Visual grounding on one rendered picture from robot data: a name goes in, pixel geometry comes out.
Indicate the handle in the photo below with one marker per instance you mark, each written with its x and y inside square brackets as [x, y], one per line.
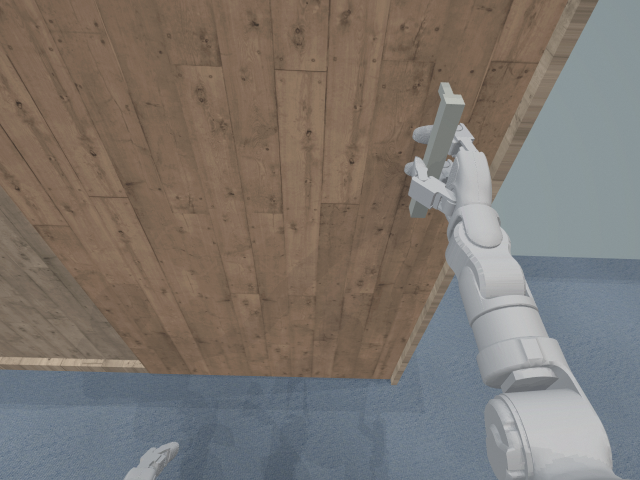
[445, 125]

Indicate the wardrobe door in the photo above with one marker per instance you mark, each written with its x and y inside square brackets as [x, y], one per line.
[225, 178]
[44, 312]

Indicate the robot right forearm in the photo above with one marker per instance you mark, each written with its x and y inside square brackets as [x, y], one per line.
[515, 351]

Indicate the robot right upper arm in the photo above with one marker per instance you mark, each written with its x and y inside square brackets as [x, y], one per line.
[545, 435]

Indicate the right robot hand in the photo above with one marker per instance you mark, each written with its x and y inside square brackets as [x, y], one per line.
[463, 182]

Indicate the left robot hand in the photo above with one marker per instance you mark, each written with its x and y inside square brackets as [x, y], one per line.
[153, 462]

